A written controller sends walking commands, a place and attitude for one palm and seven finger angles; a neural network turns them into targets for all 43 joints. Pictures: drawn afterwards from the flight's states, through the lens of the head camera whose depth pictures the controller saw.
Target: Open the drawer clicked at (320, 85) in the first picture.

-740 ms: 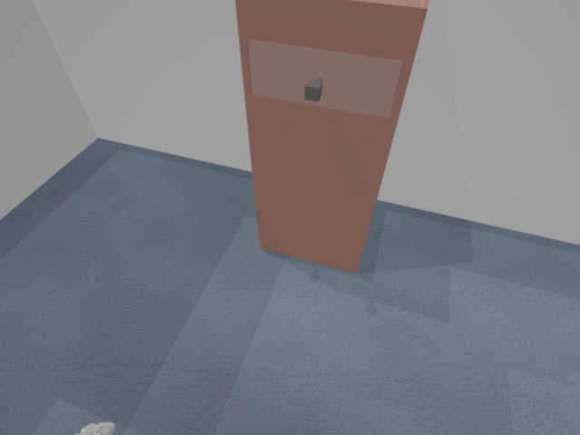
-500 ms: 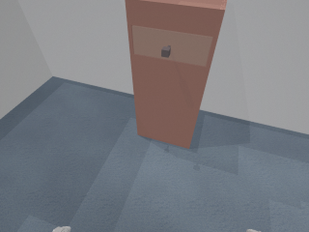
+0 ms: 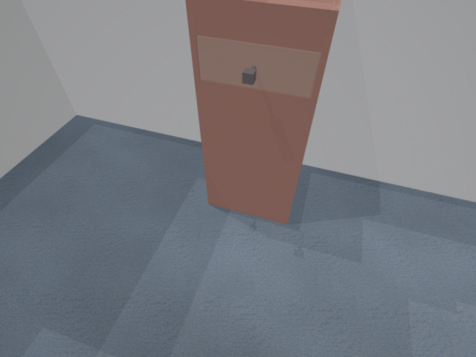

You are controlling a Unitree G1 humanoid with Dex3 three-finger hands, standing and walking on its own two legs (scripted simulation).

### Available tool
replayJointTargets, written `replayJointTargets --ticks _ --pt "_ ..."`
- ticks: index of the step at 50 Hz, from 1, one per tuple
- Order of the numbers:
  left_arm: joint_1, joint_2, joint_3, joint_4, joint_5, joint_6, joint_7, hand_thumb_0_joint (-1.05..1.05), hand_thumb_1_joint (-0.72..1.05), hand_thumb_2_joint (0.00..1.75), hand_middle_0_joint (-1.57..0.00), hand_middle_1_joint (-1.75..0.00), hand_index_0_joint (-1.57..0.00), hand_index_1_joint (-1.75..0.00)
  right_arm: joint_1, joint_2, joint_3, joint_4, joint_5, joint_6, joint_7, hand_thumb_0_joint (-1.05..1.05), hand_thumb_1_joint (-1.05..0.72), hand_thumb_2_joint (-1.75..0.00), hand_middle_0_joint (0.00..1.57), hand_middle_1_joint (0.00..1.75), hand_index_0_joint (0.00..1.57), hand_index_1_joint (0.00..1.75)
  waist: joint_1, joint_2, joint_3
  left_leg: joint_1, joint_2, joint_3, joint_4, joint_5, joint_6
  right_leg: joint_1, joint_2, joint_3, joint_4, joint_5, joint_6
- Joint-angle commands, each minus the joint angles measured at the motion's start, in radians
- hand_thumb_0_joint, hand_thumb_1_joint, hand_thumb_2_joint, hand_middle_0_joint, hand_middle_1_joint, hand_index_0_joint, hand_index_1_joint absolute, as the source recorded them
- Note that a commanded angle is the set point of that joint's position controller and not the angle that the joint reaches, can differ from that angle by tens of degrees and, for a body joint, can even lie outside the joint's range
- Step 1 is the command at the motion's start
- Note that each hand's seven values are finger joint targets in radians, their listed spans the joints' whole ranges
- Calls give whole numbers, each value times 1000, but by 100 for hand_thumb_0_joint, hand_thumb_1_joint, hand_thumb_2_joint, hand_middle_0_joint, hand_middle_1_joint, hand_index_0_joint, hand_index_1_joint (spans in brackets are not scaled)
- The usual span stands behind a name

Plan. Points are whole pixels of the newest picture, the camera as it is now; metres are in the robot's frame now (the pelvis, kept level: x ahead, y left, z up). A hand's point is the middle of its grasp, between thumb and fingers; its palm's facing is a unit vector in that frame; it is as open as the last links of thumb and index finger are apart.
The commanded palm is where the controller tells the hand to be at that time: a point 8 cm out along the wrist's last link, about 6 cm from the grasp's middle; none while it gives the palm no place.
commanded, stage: stand and wait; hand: left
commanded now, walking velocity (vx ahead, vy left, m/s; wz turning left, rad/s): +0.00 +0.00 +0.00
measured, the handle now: (250, 73) +0.90 +0.01 +0.03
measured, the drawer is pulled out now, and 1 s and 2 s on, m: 0.00 0.00 0.00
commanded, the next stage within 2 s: look at it before walking up in 0.08 s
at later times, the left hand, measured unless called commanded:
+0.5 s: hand out of the picture +0.07 +0.25 -0.15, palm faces -0.03 -0.94 -0.33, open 7.4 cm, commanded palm none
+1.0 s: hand out of the picture +0.06 +0.25 -0.16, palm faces -0.05 -0.94 -0.34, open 7.4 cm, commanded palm none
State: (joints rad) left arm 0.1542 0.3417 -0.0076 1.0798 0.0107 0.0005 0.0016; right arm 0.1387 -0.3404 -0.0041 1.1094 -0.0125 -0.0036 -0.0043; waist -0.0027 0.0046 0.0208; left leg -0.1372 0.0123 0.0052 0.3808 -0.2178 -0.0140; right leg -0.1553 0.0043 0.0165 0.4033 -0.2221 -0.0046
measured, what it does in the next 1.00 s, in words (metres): stands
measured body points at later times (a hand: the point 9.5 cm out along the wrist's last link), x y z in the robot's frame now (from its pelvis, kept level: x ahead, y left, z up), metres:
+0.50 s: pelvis +0.00 +0.00 +0.00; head +0.00 +0.00 +0.45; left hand +0.07 +0.30 -0.13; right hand +0.07 -0.29 -0.13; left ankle -0.01 +0.13 -0.74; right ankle +0.00 -0.12 -0.74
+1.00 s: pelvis -0.01 +0.00 +0.00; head +0.00 +0.00 +0.45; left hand +0.06 +0.29 -0.13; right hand +0.07 -0.29 -0.14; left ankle -0.01 +0.13 -0.74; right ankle +0.00 -0.12 -0.74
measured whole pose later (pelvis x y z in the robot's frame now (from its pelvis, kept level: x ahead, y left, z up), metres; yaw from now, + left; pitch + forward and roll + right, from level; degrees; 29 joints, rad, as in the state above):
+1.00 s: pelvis -0.01 +0.00 +0.00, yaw -3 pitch -1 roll +0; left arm 0.18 0.32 0.00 1.06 0.01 0.02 0.01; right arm 0.12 -0.32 -0.01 1.08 -0.01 0.00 -0.02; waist 0.01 0.00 0.02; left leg -0.15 0.02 0.05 0.40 -0.22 -0.01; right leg -0.19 0.02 0.06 0.42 -0.21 0.00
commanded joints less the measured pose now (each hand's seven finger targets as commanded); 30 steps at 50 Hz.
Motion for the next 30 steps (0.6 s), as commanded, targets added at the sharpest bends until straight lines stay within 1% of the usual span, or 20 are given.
replayJointTargets --ticks 1,2,4,10,13,14,16,17,21,22,24,25,26,30 --pt "-48 199 44 -65 -1 -28 10 0 90 90 -20 -30 -20 -30 -59 -195 -32 -68 2 -32 -12 0 -90 -90 20 30 20 30 6 -9 -42 -3 102 -89 -63 112 39 3 -120 107 -77 121 -32" --pt "-52 201 44 -64 -1 -28 10 0 90 90 -20 -30 -20 -30 -57 -197 -31 -69 2 -32 -12 0 -90 -90 20 30 20 30 3 -18 -36 -3 102 -90 -66 111 38 -3 -119 108 -79 119 -33" --pt "-50 202 44 -66 0 -29 10 0 90 90 -20 -30 -20 -30 -52 -196 -32 -65 3 -33 -11 0 -90 -90 20 30 20 30 4 -17 -48 1 103 -88 -63 120 38 4 -122 105 -77 128 -32" --pt "-52 199 44 -66 0 -29 10 0 90 90 -20 -30 -20 -30 -55 -194 -33 -65 2 -32 -11 0 -90 -90 20 30 20 30 4 -17 -34 -1 101 -90 -68 104 37 -12 -121 108 -89 103 -31" --pt "-47 199 44 -67 1 -31 10 0 90 90 -20 -30 -20 -30 -54 -194 -32 -64 3 -32 -11 0 -90 -90 20 30 20 30 4 -12 -41 7 103 -89 -62 118 37 -8 -121 111 -90 122 -32" --pt "-51 200 43 -67 1 -31 10 0 90 90 -20 -30 -20 -30 -51 -193 -32 -64 3 -32 -10 0 -90 -90 20 30 20 30 1 -22 -42 4 102 -90 -65 111 36 -6 -121 111 -92 113 -31" --pt "-51 198 43 -68 0 -31 10 0 90 90 -20 -30 -20 -30 -51 -195 -33 -61 3 -34 -11 0 -90 -90 20 30 20 30 1 -8 -49 10 104 -89 -67 126 36 -1 -121 110 -87 133 -32" --pt "-52 197 43 -67 0 -31 10 0 90 90 -20 -30 -20 -30 -52 -194 -32 -61 3 -33 -11 0 -90 -90 20 30 20 30 3 -15 -43 5 104 -92 -69 125 36 -1 -119 108 -88 130 -31" --pt "-46 195 43 -64 0 -29 9 0 90 90 -20 -30 -20 -30 -54 -195 -32 -62 3 -34 -11 0 -90 -90 20 30 20 30 3 1 -49 13 106 -93 -74 122 37 -2 -118 102 -86 122 -28" --pt "-45 195 42 -63 0 -29 9 0 90 90 -20 -30 -20 -30 -55 -195 -31 -62 3 -34 -11 0 -90 -90 20 30 20 30 4 3 -47 12 106 -93 -73 128 38 0 -118 105 -87 130 -29" --pt "-43 195 43 -62 1 -31 10 0 90 90 -20 -30 -20 -30 -53 -194 -32 -62 4 -35 -12 0 -90 -90 20 30 20 30 3 -13 -55 20 108 -93 -70 148 38 6 -119 103 -84 157 -29" --pt "-42 195 42 -60 0 -31 10 0 90 90 -20 -30 -20 -30 -55 -198 -32 -60 4 -35 -12 0 -90 -90 20 30 20 30 3 -2 -61 26 109 -91 -71 154 38 9 -120 102 -81 166 -29" --pt "-43 194 44 -61 1 -31 10 0 90 90 -20 -30 -20 -30 -53 -195 -33 -60 4 -36 -12 0 -90 -90 20 30 20 30 3 -4 -64 26 109 -91 -70 164 37 16 -120 99 -80 178 -29" --pt "-38 196 42 -57 0 -31 11 0 90 90 -20 -30 -20 -30 -56 -197 -32 -59 5 -35 -13 0 -90 -90 20 30 20 30 4 -10 -54 29 110 -90 -72 167 37 13 -121 98 -84 184 -28"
